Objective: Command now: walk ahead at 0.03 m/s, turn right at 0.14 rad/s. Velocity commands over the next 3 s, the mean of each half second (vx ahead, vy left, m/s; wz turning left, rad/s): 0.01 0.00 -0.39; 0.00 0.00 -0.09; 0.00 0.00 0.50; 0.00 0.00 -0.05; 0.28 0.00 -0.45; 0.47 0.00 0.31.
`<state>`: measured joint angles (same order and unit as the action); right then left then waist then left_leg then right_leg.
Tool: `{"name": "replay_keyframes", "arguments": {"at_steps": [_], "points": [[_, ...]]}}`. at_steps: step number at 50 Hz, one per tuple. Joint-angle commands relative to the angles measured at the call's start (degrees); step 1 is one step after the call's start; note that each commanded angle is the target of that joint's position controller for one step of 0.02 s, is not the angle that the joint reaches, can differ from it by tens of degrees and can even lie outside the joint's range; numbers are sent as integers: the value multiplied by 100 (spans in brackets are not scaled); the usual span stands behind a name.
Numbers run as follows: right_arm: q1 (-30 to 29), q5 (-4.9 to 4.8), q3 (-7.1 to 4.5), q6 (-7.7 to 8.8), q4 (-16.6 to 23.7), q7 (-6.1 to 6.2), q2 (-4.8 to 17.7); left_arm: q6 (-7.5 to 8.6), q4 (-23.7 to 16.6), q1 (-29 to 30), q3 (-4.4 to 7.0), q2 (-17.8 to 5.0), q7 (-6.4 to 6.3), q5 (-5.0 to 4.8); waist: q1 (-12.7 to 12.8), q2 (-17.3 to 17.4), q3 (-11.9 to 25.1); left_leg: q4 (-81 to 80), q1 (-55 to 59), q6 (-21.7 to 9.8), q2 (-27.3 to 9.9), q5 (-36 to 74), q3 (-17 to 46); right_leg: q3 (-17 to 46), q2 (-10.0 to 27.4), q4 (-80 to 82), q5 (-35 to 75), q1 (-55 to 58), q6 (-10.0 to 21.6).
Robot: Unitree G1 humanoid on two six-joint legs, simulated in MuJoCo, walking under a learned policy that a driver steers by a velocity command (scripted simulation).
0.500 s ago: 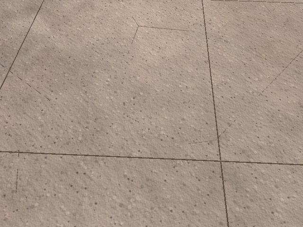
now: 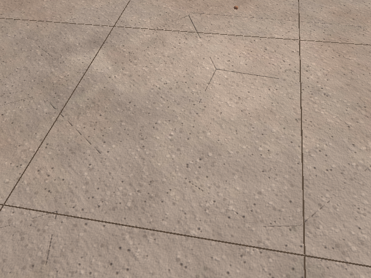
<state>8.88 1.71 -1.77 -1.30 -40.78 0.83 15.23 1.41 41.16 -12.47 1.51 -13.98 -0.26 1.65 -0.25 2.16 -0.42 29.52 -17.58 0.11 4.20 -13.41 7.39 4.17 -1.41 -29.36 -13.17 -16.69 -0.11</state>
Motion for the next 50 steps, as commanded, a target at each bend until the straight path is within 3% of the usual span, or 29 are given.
{"name": "replay_keyframes", "arguments": {"at_steps": [1, 3, 8, 11, 13, 14, 15, 16, 17, 19, 21, 24, 26, 27, 28, 29, 30, 31, 32, 33, 35, 37, 39, 41, 43, 47, 48, 49, 50], "points": [[-49, 17, -234, 5, 278, 39, 732, 102, -452, 381, 263, -1147, 32, -126, -154, -1125, 28, -114, 636, 66, -306, 136, -49, 1301, 864, 1030, 107, -357, 477], [51, -40, -248, 27, 237, 62, 725, 62, -533, 352, 282, -1160, -6, -154, -159, -1091, -39, -7, 507, -2, -293, 37, -229, 1420, 850, 971, 277, -329, 532], [33, -96, -334, 134, 221, 76, 617, -108, -770, 252, 384, -1193, -105, -260, -18, -802, 370, 197, 370, -7, -276, 244, -442, 1766, 790, 387, 1525, 101, 817], [140, -116, -423, 141, 200, 49, 703, -215, -971, 339, 405, -1121, -115, -275, -32, -386, 506, -26, 780, -200, -551, 564, -309, 1562, 474, -17, 1350, -292, 637], [325, -83, -505, 105, 165, 66, 927, -252, -1071, 312, 379, -971, -87, -277, -54, 397, 459, -565, 1243, -733, -1352, 1099, 446, 836, -38, -868, 379, -1051, 253], [354, -61, -524, 109, 167, 85, 1034, -261, -1090, 210, 373, -900, -63, -257, -48, 957, 471, -860, 1435, -1253, -2179, 1809, 1170, 317, -289, -1632, -799, -1443, 51], [305, -47, -487, 140, 258, 130, 974, -270, -1093, 234, 450, -1065, -43, -236, -137, 1049, 505, -974, 1446, -1751, -2844, 2579, 1627, 134, -149, -2963, -2222, -1773, -112], [221, -51, -447, 168, 333, 164, 926, -289, -1067, 217, 532, -1204, -27, -247, -97, 542, 455, -961, 1307, -1853, -2931, 2895, 1497, 184, 38, -3813, -2324, -1893, -220], [-29, -93, -434, 176, 382, 187, 908, -339, -1005, 137, 530, -1116, -23, -287, 41, 254, 353, -908, 1194, -1631, -2667, 2721, 1019, 210, 204, -3912, -2065, -1877, -278], [-210, -150, -478, 142, 350, 192, 1054, -406, -1030, 261, 420, -826, -14, -293, -5, 385, 159, -949, 1146, -1281, -2179, 2482, 232, -70, 371, -3229, -1453, -1817, -362], [-248, -141, -508, 40, 331, 182, 1126, -408, -1130, 363, 347, -690, 70, -301, -79, 604, 265, -880, 963, -1166, -1909, 2563, -382, -413, 380, -2429, -1214, -1165, -370], [-91, -236, -557, -15, 251, 133, 1244, -409, -1211, 303, 404, -857, 172, -329, -134, 764, 503, -657, 1105, -1092, -2058, 2460, -587, -694, 293, -1267, -808, -536, -238], [-97, -350, -533, 16, 194, 99, 1166, -432, -1072, -134, 488, -925, 152, -277, 103, 557, 569, -140, 816, -775, -1968, 1805, -853, -916, 40, -108, 98, 260, 15], [241, -310, -482, 46, 51, 60, 934, -430, -1044, -314, 577, -1134, 82, -236, 107, -22, 531, 596, 276, -371, -1682, 930, -1242, -498, 99, 451, 885, 895, 228], [277, 13, -351, 55, 235, 25, 544, -406, -1205, -460, 754, -1928, -33, -214, -16, -1907, 493, 2467, -1406, 271, -939, -1849, -1698, 1790, 1673, 673, 3223, 1796, 908], [-411, -9, -368, 92, 496, 69, 691, -264, -1320, -508, 696, -1979, 39, 14, 370, -1842, 775, 3648, -2051, 402, -367, -2748, -703, 2903, 2412, 846, 3528, 1385, 2029], [-580, -138, -424, 81, 494, 99, 862, -138, -1275, -441, 636, -1752, 87, 51, 405, -1212, 711, 4098, -2143, 354, -490, -2438, -361, 2536, 2188, 951, 2946, 1282, 2001], [-476, -194, -444, 59, 411, 124, 898, -73, -1218, -165, 570, -1541, 68, -31, 209, -1002, 532, 4060, -2156, 286, -613, -1920, -314, 2040, 1889, 916, 2456, 1146, 1671], [-281, -173, -463, 30, 219, 163, 905, -81, -1225, 130, 490, -1281, 24, -127, 75, -747, 538, 3897, -2070, 307, -727, -1508, -302, 1668, 1649, 864, 2122, 1114, 1380], [-141, -147, -469, 0, 123, 171, 918, -96, -1222, 352, 401, -1099, -15, -176, -25, -813, 547, 3796, -1794, 367, -742, -1187, -353, 1358, 1497, 848, 2304, 919, 1265], [115, -189, -412, -22, -57, 115, 726, -80, -1150, 457, 241, -745, -65, -92, -140, -883, 723, 3551, -1136, 464, -727, -721, -436, 872, 1279, 890, 2480, 701, 1193], [127, -220, -299, -34, -142, 68, 471, -49, -1014, 480, 159, -511, -79, -31, -105, -881, 677, 2486, -684, 512, -821, -517, -462, 531, 1123, 965, 2026, 666, 1107], [-78, -212, -219, -37, -104, 25, 393, -52, -861, 387, 181, -592, -79, 13, 78, -979, 504, 1626, -257, 501, -843, -587, -525, 513, 1156, 1075, 1373, 572, 1137], [-151, -239, -258, -43, -43, 11, 640, -87, -736, 344, 251, -840, -64, 32, 177, -1018, 278, 1274, -139, 451, -773, -823, -639, 715, 1316, 1134, 797, 487, 1259], [-117, -277, -299, -36, -8, 17, 817, -135, -674, 406, 314, -1020, -76, -35, 182, -972, 69, 1075, -252, 359, -714, -931, -707, 914, 1475, 1099, 591, 501, 1338], [206, -217, -277, 14, -37, -13, 758, -204, -540, 425, 377, -1062, -157, -182, -32, -699, 112, 9, 78, 45, -643, 164, -803, 705, 1446, 656, 1262, 690, 1099], [216, -189, -310, 24, 9, -15, 928, -193, -530, 367, 386, -997, -184, -168, -2, -438, 175, -161, 252, -123, -813, 1136, -480, 451, 1226, 330, 1095, 629, 842], [216, -219, -418, 27, -8, 10, 1299, -163, -659, 309, 381, -869, -197, -53, 233, 393, 290, -112, 377, -414, -1175, 2117, 118, -153, 650, -155, 772, 420, 522], [315, -273, -457, 33, 1, 20, 1300, -154, -749, 623, 367, -752, -221, 6, 67, 855, 348, -507, 441, -884, -1564, 1903, 901, -729, 99, -797, 290, 90, 153]]}}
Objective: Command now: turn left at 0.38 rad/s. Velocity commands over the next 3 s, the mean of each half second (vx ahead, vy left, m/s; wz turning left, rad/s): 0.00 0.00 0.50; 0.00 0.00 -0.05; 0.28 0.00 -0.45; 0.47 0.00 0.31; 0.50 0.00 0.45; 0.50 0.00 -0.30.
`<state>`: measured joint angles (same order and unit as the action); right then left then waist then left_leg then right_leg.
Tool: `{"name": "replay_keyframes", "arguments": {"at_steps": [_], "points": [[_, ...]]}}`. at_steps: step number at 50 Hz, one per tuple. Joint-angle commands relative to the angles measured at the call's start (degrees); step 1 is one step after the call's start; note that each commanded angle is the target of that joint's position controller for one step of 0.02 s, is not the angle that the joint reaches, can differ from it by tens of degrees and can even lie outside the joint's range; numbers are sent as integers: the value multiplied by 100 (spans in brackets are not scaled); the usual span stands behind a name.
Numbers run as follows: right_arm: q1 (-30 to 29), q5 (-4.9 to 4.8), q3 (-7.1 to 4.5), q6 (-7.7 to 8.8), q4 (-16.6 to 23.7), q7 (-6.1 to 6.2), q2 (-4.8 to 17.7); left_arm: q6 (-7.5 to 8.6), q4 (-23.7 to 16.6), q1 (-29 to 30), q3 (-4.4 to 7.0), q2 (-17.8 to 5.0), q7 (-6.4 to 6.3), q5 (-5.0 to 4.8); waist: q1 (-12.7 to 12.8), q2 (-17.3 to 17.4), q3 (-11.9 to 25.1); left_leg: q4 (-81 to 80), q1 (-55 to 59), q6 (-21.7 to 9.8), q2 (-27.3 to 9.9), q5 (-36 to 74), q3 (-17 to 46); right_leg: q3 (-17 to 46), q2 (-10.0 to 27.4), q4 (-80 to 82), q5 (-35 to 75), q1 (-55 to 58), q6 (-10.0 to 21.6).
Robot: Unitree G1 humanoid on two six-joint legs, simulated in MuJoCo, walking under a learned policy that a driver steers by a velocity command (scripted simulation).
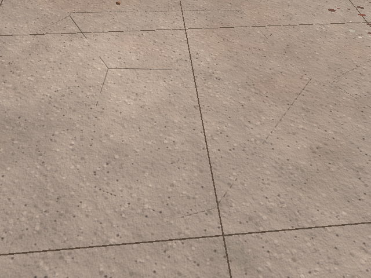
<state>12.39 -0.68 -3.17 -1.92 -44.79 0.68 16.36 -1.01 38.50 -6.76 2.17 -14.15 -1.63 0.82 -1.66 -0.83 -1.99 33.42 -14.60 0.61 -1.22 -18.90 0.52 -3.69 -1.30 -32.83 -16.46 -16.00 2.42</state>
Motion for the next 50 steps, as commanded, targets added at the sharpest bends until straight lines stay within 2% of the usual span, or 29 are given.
{"name": "replay_keyframes", "arguments": {"at_steps": [1, 2, 3, 5, 6, 8, 11, 13, 14, 15, 16, 17, 18, 19, 22, 25, 30, 32, 34, 35, 36, 37, 38, 39, 41, 43, 44, 46, 50], "points": [[-36, 25, -298, 103, 457, 55, 1124, 80, -561, 388, 287, -614, -98, 62, 35, 1447, 361, -1248, 341, -1334, -1372, 2374, 2261, 65, -232, -895, -90, -545, -249], [107, 106, -291, 152, 461, 74, 1096, 65, -634, 568, 288, -543, -97, 15, -131, 1562, 375, -1477, 633, -1638, -1647, 2537, 2706, 352, -342, -1630, -1408, -1090, -271], [185, 150, -293, 238, 477, 72, 1112, 38, -636, 539, 329, -601, -71, -46, -178, 1367, 405, -1511, 837, -1804, -1776, 2812, 2809, 656, -293, -2540, -2084, -1479, -314], [-195, 2, -333, 292, 544, 100, 1173, 24, -550, 227, 367, -652, -31, -88, 127, 804, 441, -1261, 956, -1435, -1432, 2972, 2221, 867, -18, -2440, -1658, -1637, -385], [-316, -71, -343, 236, 569, 121, 1124, 49, -533, 240, 351, -601, -29, -73, 128, 770, 466, -1195, 973, -1255, -1226, 2943, 2033, 779, -5, -1948, -1425, -1515, -460], [-356, -89, -374, 55, 602, 161, 1124, 119, -521, 235, 292, -421, 33, -98, 68, 912, 629, -1049, 837, -1138, -986, 3065, 1894, 605, -130, -1287, -1002, -984, -587], [-472, -111, -414, -87, 734, 147, 1153, 159, -429, -132, 344, -543, 146, -184, 117, 1133, 780, -951, 547, -1036, -875, 2672, 2084, 491, -255, -84, -307, -180, -571], [-567, -172, -359, -88, 817, 149, 982, 163, -289, -547, 439, -688, 137, -132, 311, 973, 770, -706, -32, -683, -558, 1440, 2088, 452, -160, 1167, 683, 757, -419], [-336, -69, -278, -70, 813, 137, 672, 146, -330, -724, 541, -1100, 76, -50, 218, 25, 812, 279, -824, -316, -81, 37, 1625, 1482, 908, 1476, 823, 1405, -64], [-204, -41, -269, -8, 951, 153, 547, 104, -418, -550, 637, -1636, 88, 136, 51, -1584, 551, 1495, -1957, 22, 732, -1739, 808, 3168, 2208, 1786, 1299, 1131, 862], [-140, 19, -403, 50, 905, 165, 1010, 188, -551, -440, 545, -1374, 101, 236, 96, -1194, 502, 2777, -1964, 161, 327, -1839, 1007, 3465, 2549, 1882, 1261, 769, 1370], [-110, -48, -510, 29, 767, 154, 1232, 248, -588, -117, 436, -1033, 86, 200, -33, -702, 300, 3268, -1968, 189, 233, -1423, 1019, 2818, 2242, 1815, 1118, 545, 1243], [32, -56, -529, -33, 615, 179, 1162, 278, -620, 154, 398, -902, 70, 110, -136, -489, 170, 3411, -1998, 258, 177, -1028, 930, 2189, 1828, 1766, 921, 507, 968], [58, -40, -525, -81, 561, 195, 1083, 295, -622, 253, 373, -827, 32, 22, -104, -498, 122, 3564, -2118, 341, 138, -648, 883, 1837, 1643, 1723, 1010, 610, 850], [-212, -92, -448, -100, 756, 138, 819, 255, -534, -59, 339, -784, -82, 33, 120, -610, 209, 3489, -2168, 558, 108, -197, 544, 1137, 1475, 1690, 1773, 880, 961], [-569, -65, -347, -94, 999, 82, 644, 179, -411, -439, 387, -901, -133, 34, 392, -610, 359, 2737, -2244, 676, -54, -245, 450, 1098, 1698, 1674, 1932, 1470, 1153], [-583, 28, -189, -86, 1094, 15, 430, 138, -319, -268, 434, -1115, 28, -62, 370, -693, 484, 1276, -1049, 506, -100, -574, 82, 801, 1732, 1538, 2456, 1101, 1241], [-445, 53, -155, -78, 1008, 25, 354, 155, -185, -284, 352, -970, 115, -125, 289, -718, 543, 370, -446, 391, -20, -332, -28, 824, 1635, 1348, 2713, 994, 1196], [12, 101, -132, -47, 751, 17, 282, 191, -17, -271, 219, -711, 188, -225, -14, -595, 520, -1561, 738, 136, 90, 1209, -138, 708, 1377, 1061, 2576, 579, 825], [108, 131, -184, -36, 751, 57, 608, 263, 96, -555, 163, -632, 236, -186, 56, -378, 677, -1639, 1613, -7, -221, 2054, 262, 659, 1207, 970, 2130, 123, 411], [290, 187, -269, -45, 821, 132, 1128, 330, 31, -660, 75, -471, 304, 48, 236, 563, 1049, -1121, 2320, -322, -1224, 4091, 1156, 406, 832, 391, 605, -393, -7], [-333, 217, -214, -53, 813, 126, 931, 318, 75, -893, 62, -381, 292, -9, 511, 1227, 978, -1031, 1328, -968, -1518, 3223, 1094, 236, 618, 680, -519, -73, -300], [-734, 187, -173, -4, 966, 60, 661, 261, 64, -517, 114, -752, 252, -10, 351, 883, 665, -1161, 919, -933, -1141, 2208, 884, 220, 565, 639, -114, 141, -415], [-720, 183, -214, 19, 908, 57, 719, 229, -49, -199, 174, -918, 222, -48, 237, 949, 493, -1203, 953, -732, -898, 1603, 756, 155, 448, 444, 286, -151, -399], [-565, 163, -280, 69, 851, 83, 896, 108, -52, -255, 226, -1019, 134, -106, 158, 982, 281, -1309, 814, -717, -1002, 1404, 776, 156, 392, 55, 472, -407, -368], [-388, 131, -305, 90, 793, 131, 895, 30, -76, -361, 243, -923, 117, -151, 124, 1081, 224, -1306, 814, -972, -1352, 1893, 894, 132, 306, -554, -132, -723, -354], [-382, 134, -313, 103, 812, 162, 886, -8, -100, -387, 262, -876, 118, -164, 63, 1240, 271, -1334, 856, -1210, -1636, 2221, 1055, 162, 298, -1254, -1049, -981, -364], [-399, 150, -313, 165, 821, 187, 873, -105, -160, -401, 323, -830, 146, -220, 36, 1072, 266, -1388, 885, -1578, -2096, 3063, 1171, 492, 505, -2569, -2047, -1511, -442], [-1052, 65, -360, 176, 862, 137, 920, -229, -185, -499, 301, -700, 221, -182, 244, 850, 402, -1192, 579, -1244, -1743, 3220, 273, 276, 616, -1843, -1163, -857, -521]]}}
Over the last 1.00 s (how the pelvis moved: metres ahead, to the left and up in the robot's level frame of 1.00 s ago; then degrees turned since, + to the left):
0.00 -0.05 -0.01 -16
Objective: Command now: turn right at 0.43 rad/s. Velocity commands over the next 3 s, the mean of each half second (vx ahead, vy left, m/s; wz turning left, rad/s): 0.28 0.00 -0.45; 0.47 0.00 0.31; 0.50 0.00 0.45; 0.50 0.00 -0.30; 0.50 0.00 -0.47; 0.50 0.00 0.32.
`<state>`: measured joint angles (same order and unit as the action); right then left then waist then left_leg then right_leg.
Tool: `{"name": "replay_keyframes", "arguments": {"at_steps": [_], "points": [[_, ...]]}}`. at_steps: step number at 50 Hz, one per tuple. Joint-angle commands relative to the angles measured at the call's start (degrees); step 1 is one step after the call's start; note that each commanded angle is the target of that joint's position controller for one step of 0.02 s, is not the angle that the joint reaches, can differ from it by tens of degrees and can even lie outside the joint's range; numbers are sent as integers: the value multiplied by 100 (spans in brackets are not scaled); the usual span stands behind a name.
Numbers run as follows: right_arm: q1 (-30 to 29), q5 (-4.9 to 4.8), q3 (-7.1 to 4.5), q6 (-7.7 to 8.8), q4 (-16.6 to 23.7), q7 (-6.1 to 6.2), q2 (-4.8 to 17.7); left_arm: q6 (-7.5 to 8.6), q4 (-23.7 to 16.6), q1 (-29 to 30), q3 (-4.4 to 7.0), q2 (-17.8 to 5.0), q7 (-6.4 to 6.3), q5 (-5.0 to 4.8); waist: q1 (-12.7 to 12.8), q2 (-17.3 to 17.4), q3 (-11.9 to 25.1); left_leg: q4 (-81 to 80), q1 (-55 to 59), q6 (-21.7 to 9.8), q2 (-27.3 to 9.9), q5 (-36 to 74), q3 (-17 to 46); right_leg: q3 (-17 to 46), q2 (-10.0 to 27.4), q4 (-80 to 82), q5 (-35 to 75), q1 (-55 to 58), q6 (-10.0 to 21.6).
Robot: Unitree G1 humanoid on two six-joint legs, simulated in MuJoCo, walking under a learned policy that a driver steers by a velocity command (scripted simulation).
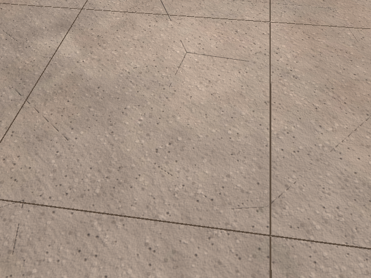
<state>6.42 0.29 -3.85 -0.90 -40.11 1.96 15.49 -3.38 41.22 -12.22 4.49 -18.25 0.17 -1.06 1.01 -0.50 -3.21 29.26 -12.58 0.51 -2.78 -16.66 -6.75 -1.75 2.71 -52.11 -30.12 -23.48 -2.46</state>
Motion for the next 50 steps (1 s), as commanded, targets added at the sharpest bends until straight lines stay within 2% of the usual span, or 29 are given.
{"name": "replay_keyframes", "arguments": {"at_steps": [1, 3, 4, 5, 6, 7, 8, 9, 10, 11, 13, 15, 21, 27, 29, 30, 31, 32, 33, 34, 35, 36, 37, 38, 39, 40, 43, 47, 50], "points": [[-440, -47, -302, 48, 371, 3, 1025, 2, -502, 51, 75, -311, 82, -5, -39, 845, 605, -660, 419, -1172, -1560, 2982, 878, -28, 160, 372, 402, 59, -2], [-303, -143, -331, 15, 291, -30, 1122, -10, -497, -150, 99, -323, 149, -54, 24, 779, 778, -589, 222, -970, -1535, 1407, 692, -351, -31, 1179, 985, 661, 209], [-281, -206, -317, 17, 234, -54, 1060, -1, -370, -469, 135, -333, 152, -65, 169, 670, 805, -365, -173, -778, -1401, 83, 526, -534, -239, 1700, 1304, 1257, 375], [-138, -157, -242, 31, 165, -88, 766, 27, -156, -907, 234, -511, 107, -66, 243, 187, 736, 354, -859, -521, -1095, -1183, 189, -404, -411, 2023, 1131, 1971, 576], [-308, 36, -103, 56, 286, -138, 330, 107, -88, -1491, 401, -1102, 4, -87, 432, -1430, 527, 2641, -2288, 0, -423, -2132, -440, 1536, 731, 2938, 766, 2621, 1154], [-792, -44, -88, 184, 719, -131, 367, 358, -401, -1411, 417, -1671, 91, 84, 470, -1874, 481, 3769, -3679, 115, 435, -2427, 599, 4676, 1922, 4110, -458, 2406, 2365], [-1084, -241, -187, 320, 732, -154, 770, 532, -468, -1177, 307, -1258, 118, 173, 529, -1048, 223, 4078, -3943, -38, 112, -1932, 1160, 4670, 2033, 4471, -1290, 2286, 2381], [-972, -291, -245, 413, 659, -183, 937, 614, -457, -927, 209, -993, 79, 127, 316, -901, -54, 3891, -3910, -192, -52, -1265, 1206, 4192, 1828, 4442, -1440, 2108, 2075], [-738, -166, -278, 464, 474, -159, 974, 629, -502, -722, 156, -851, 29, 56, 155, -573, -106, 3698, -3747, -202, -173, -695, 1182, 3665, 1557, 4287, -1059, 2048, 1790], [-637, -42, -292, 509, 385, -145, 965, 615, -521, -595, 119, -810, -30, 27, 79, -525, -111, 3331, -3544, -148, -220, -164, 1180, 3180, 1297, 4262, -503, 1988, 1608], [-555, -15, -282, 572, 271, -193, 828, 650, -537, -743, 81, -738, -109, 81, 66, -512, 39, 2932, -3181, -34, -105, 665, 1067, 2584, 967, 4339, 482, 2054, 1466], [-604, -19, -249, 604, 244, -215, 690, 698, -477, -1020, 83, -713, -149, 56, 112, -380, 116, 2414, -3181, 82, 0, 1167, 1031, 2247, 857, 4330, 1345, 2296, 1445], [-1040, -78, -126, 668, 281, -332, 461, 679, -227, -1349, 73, -636, -201, 40, 335, -697, -28, 793, -2863, 344, 111, 2059, 890, 1627, 666, 4320, 2163, 2301, 1310], [-1676, -175, 7, 777, 513, -551, 421, 643, 76, -1647, 74, -689, -152, 32, 635, -634, -469, 70, -2883, -53, 101, 1940, 503, 1297, 971, 4241, 2974, 2690, 1342], [-1557, -176, 0, 804, 522, -611, 488, 616, 130, -1590, 78, -734, -155, 20, 507, -680, -396, -86, -2615, -300, 202, 1659, 374, 1127, 1064, 4028, 3963, 2900, 1266], [-1323, -167, -39, 802, 480, -612, 585, 612, 131, -1504, 87, -796, -168, 33, 351, -730, -181, -105, -2231, -438, 346, 1500, 284, 986, 1039, 3725, 5126, 3010, 1189], [-942, -152, -101, 783, 396, -589, 721, 596, 133, -1454, 104, -869, -190, 55, 146, -814, 189, -25, -1706, -579, 552, 1318, 151, 850, 997, 3240, 6489, 3150, 1117], [-174, -145, -202, 757, 209, -546, 918, 558, 128, -1339, 100, -901, -205, 81, -272, -772, 725, -83, -747, -771, 780, 1364, 9, 607, 846, 2319, 7584, 3105, 998], [744, -150, -280, 710, 13, -482, 1093, 558, 87, -1239, 71, -891, -224, 112, -738, -615, 1285, -27, 801, -996, 576, 1629, 340, 466, 703, 1146, 7453, 2285, 814], [1650, -102, -395, 653, -62, -420, 1571, 616, -114, -1502, -50, -530, -214, 277, -766, 521, 2175, 144, 3018, -1690, -815, 1272, 2568, 288, 163, -1027, 4876, 353, 476], [1765, -186, -335, 673, -161, -458, 1379, 746, -87, -1786, -186, -177, -157, 202, -540, 1613, 2727, -838, 4020, -2428, -1801, 280, 5271, 692, -843, -2701, 44, -1196, 166], [1502, -235, -248, 646, -160, -429, 1051, 904, -253, -1139, -96, -662, -79, 3, -745, 914, 1993, -1201, 3538, -2132, -1595, -536, 4966, 1141, -454, -3030, 239, -1884, 260], [1194, -173, -211, 608, -52, -385, 969, 1025, -446, -543, -106, -725, -21, -141, -692, 533, 1249, -1346, 2656, -1910, -1394, -445, 4140, 1026, -166, -2787, 679, -1995, 354], [915, -97, -179, 601, -3, -372, 912, 1110, -518, -246, -126, -651, -12, -53, -469, -3, 683, -1542, 1698, -1824, -1162, 140, 3654, 907, 25, -2276, 973, -1867, 383], [731, -47, -136, 620, 59, -353, 801, 1110, -518, -219, -82, -664, -28, 92, -264, -84, 507, -1644, 1131, -1761, -945, 692, 3274, 895, 202, -1818, 1190, -1565, 359], [625, -12, -118, 612, 128, -334, 789, 1074, -519, -323, -84, -610, -18, 142, -94, 93, 418, -1777, 710, -1790, -789, 1055, 3091, 868, 256, -1629, 1265, -1299, 300], [618, -123, -136, 614, 123, -266, 850, 934, -559, -410, -136, -398, -42, 226, 77, 304, 257, -1957, -46, -1855, -583, 1756, 2528, 639, 318, -773, 1371, -1116, 2], [916, -193, -210, 551, 29, -171, 1073, 962, -848, 637, -267, -87, -44, 233, -293, 324, 113, -1809, -665, -1436, -73, 1713, 1918, 426, 4, 1213, 3023, -554, -200], [1356, -242, -225, 454, -97, -128, 1125, 1016, -957, 1129, -236, -169, 13, 108, -522, 433, 239, -1536, -386, -1272, -177, 1330, 2223, 504, -245, 1982, 3616, -189, -224]]}}
Over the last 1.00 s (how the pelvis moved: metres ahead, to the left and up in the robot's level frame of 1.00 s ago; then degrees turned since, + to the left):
-0.02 -0.02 0.00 12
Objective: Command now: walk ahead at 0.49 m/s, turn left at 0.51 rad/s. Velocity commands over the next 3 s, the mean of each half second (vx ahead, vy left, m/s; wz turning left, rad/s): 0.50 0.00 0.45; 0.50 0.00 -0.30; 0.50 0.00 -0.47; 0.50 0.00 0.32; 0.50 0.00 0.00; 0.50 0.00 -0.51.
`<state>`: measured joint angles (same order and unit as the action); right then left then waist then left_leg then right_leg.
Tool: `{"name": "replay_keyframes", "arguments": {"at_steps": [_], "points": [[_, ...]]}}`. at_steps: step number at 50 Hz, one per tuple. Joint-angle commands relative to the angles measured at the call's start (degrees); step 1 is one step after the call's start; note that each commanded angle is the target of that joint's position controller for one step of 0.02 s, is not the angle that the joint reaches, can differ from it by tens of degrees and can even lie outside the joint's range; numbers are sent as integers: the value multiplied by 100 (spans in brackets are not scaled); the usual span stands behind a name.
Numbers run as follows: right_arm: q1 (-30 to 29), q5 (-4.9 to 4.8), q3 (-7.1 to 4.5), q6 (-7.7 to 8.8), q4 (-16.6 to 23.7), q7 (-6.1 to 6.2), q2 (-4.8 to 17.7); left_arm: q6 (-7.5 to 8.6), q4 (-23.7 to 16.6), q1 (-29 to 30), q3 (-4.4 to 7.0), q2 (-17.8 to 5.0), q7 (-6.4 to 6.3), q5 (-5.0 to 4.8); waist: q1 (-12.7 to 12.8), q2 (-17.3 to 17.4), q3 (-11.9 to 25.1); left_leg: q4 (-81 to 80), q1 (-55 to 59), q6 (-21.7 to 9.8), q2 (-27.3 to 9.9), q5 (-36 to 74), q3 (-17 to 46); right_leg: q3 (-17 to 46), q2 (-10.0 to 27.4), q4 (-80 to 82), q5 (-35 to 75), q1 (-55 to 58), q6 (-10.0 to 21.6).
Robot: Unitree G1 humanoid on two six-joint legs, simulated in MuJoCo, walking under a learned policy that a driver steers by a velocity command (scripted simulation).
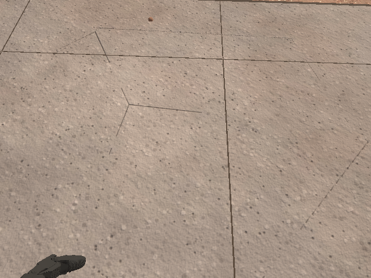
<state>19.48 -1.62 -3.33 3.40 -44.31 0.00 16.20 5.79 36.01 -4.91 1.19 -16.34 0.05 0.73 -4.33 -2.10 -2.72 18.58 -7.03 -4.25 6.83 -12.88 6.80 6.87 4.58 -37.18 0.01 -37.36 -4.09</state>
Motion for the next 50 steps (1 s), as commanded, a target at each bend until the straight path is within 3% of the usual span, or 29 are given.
{"name": "replay_keyframes", "arguments": {"at_steps": [1, 4, 5, 6, 7, 8, 9, 10, 11, 12, 13, 15, 18, 23, 26, 28, 29, 30, 31, 32, 33, 34, 35, 36, 37, 39, 42, 46, 50], "points": [[112, -69, -273, -5, 309, 81, 1031, 111, -455, 437, 132, -451, 41, -97, 27, 639, 227, -288, -717, -734, -1213, 795, 1055, -249, -430, 680, 525, 1234, -23], [74, -24, -282, -72, 343, 101, 1005, 160, -427, 210, 270, -711, 71, -135, 261, 831, 337, 351, -211, -538, -1443, 752, 1570, -148, -404, 938, -198, 1565, 238], [7, -1, -255, -89, 377, 90, 916, 181, -328, -203, 341, -799, 54, -134, 507, 840, 485, 738, -287, -417, -1311, 918, 1542, -241, -399, 1145, -302, 2159, 408], [17, 52, -158, -77, 438, 56, 657, 208, -258, -833, 433, -1000, 17, -63, 833, 677, 1011, 1754, -566, -230, -998, 871, 1295, 17, -2, 1141, -445, 3242, 694], [212, 219, -7, -61, 577, 45, 219, 166, -193, -1717, 516, -1350, -39, -19, 1048, -256, 1947, 3494, -1358, 8, -507, -694, 663, 1181, 1115, 1025, -674, 4739, 1036], [921, -64, 44, 6, 771, 29, 166, 84, 43, -1894, 591, -1638, 30, 5, 618, -2269, 2314, 5137, -3311, 231, -151, -2265, 186, 4010, 2165, 1744, -2268, 5826, 1932], [721, -148, -82, -20, 575, 63, 792, 66, -123, -1606, 462, -981, 49, -36, 789, -1147, 1672, 5729, -3780, 318, -576, -1836, 399, 3833, 1935, 1996, -3114, 5344, 1752], [85, -100, -150, -58, 664, 53, 998, 33, -143, -1396, 381, -696, 18, -47, 915, -562, 1031, 5803, -3848, 354, -753, -1278, 222, 2690, 1662, 1981, -2739, 4721, 1511], [-187, -26, -146, -88, 730, 55, 906, 19, -128, -1149, 342, -636, 25, -4, 808, -133, 672, 5639, -3635, 403, -936, -902, 120, 1984, 1403, 2071, -1827, 4062, 1431], [-367, 31, -170, -99, 808, 39, 843, 11, -64, -985, 317, -534, 19, 3, 709, -162, 398, 5333, -3556, 424, -1081, -672, 125, 1483, 1189, 2190, -1265, 3660, 1421], [-348, -1, -166, -129, 838, -1, 735, 26, -23, -912, 308, -510, 4, 28, 602, -341, 276, 5171, -3316, 433, -1202, -543, 70, 1060, 1048, 2346, -955, 3342, 1373], [-352, -3, -99, -176, 854, -28, 459, 86, 130, -984, 323, -494, 27, -20, 548, -376, 219, 4836, -3151, 457, -1195, -488, -52, 640, 944, 2578, -497, 3099, 1495], [-686, 82, -5, -168, 964, -47, 268, 122, 352, -1090, 401, -711, 54, -67, 542, -184, 111, 3899, -3307, 504, -1199, -146, -58, 249, 1032, 2803, 76, 3156, 1687], [-1552, 90, 103, -7, 1102, -206, 202, 24, 624, -1240, 445, -968, 45, -185, 785, -122, -21, 2096, -2745, 433, -1120, 1107, -552, -490, 820, 2899, 266, 3182, 1526], [-2012, 57, 77, 62, 1295, -246, 322, -74, 868, -1619, 467, -1108, 58, -276, 842, -205, -140, 1532, -2513, 313, -997, 913, -620, -274, 1005, 2745, 436, 3459, 1466], [-1853, 55, -3, 110, 1285, -256, 511, -149, 946, -1626, 492, -1215, 35, -296, 623, -289, -42, 1190, -2069, 180, -871, 661, -656, -170, 1090, 2406, 861, 3655, 1353], [-1415, 76, -87, 126, 1166, -234, 648, -177, 958, -1530, 485, -1241, 18, -308, 304, -280, 213, 922, -1318, 73, -734, 762, -769, -301, 967, 1896, 1535, 3562, 1225], [-635, 109, -234, 116, 921, -178, 909, -179, 968, -1557, 426, -1103, 8, -278, -72, -199, 734, 871, -87, -60, -668, 876, -817, -507, 672, 959, 1903, 3210, 1052], [374, 193, -371, 82, 762, -86, 1330, -151, 818, -1524, 273, -743, 7, -133, -488, 284, 1579, 1070, 1586, -383, -1679, 975, 182, -729, 332, -713, 449, 2109, 786], [514, 290, -408, 30, 764, -44, 1741, -80, 682, -2189, 80, -59, 7, -134, -86, 1730, 2283, 499, 2983, -1136, -3097, 14, 2682, -672, -582, -2659, -3227, 166, 428], [509, 247, -301, 42, 766, -55, 1241, -31, 787, -1997, 225, -673, 10, -282, -312, 1272, 2188, 29, 2595, -1197, -3066, -793, 3195, 66, -424, -3444, -3370, -340, 413], [209, 174, -205, 67, 711, -69, 961, -33, 657, -1620, 320, -908, 17, -379, -210, 1113, 1344, -73, 1998, -991, -2884, -777, 2300, -4, -169, -3571, -2891, -702, 456], [-130, 153, -143, 97, 686, -92, 757, -51, 616, -1381, 320, -857, -7, -326, -42, 904, 922, -227, 1343, -848, -2616, -427, 1639, -130, 59, -3394, -2405, -594, 455], [-426, 180, -102, 130, 666, -115, 573, -90, 612, -1277, 342, -805, -24, -244, 129, 875, 630, -415, 797, -758, -2402, -25, 1157, -135, 199, -3170, -2029, -410, 436], [-607, 225, -78, 183, 645, -129, 444, -171, 656, -1386, 353, -721, -20, -239, 307, 949, 504, -615, 386, -690, -2245, 364, 733, -80, 315, -3050, -1747, -71, 416], [-730, 242, -114, 291, 539, -123, 418, -307, 695, -1502, 322, -468, -11, -262, 466, 814, 397, -903, 5, -732, -2218, 942, 223, -87, 351, -2930, -1490, 198, 357], [-713, 261, -185, 359, 347, -65, 558, -401, 535, -1181, 315, -370, -17, -221, 496, 570, 118, -1100, -46, -737, -2215, 1490, -405, 8, 358, -2420, -933, -137, 270], [-595, 235, -239, 301, 188, 16, 760, -359, 320, -563, 244, -240, 120, -207, 298, 476, -81, -1193, 121, -605, -2084, 1614, -1137, -254, 283, -1095, 128, -98, 318], [-217, 147, -308, 181, -14, 49, 964, -351, -36, 208, 185, -188, 263, -203, 6, 349, -338, -1104, 690, -530, -2271, 1731, -1486, -613, 210, -268, 149, -237, 503]]}}
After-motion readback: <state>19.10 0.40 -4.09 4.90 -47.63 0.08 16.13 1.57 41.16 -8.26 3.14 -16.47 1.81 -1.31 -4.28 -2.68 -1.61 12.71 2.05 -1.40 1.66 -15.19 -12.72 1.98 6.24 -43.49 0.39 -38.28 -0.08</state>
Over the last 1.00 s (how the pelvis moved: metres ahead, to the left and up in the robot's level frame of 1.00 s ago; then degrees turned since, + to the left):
0.43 -0.09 0.01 -2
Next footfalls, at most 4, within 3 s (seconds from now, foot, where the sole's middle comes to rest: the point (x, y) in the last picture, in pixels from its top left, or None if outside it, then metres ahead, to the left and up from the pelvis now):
0.12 right None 0.26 -0.15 -0.78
0.62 left None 0.46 0.17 -0.78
1.14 right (187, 195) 0.77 -0.05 -0.78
1.66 left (147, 133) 1.10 0.11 -0.78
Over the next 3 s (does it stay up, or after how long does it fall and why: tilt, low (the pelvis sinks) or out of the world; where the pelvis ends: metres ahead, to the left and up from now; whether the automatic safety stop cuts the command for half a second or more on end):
stays up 1.62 0.03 0.00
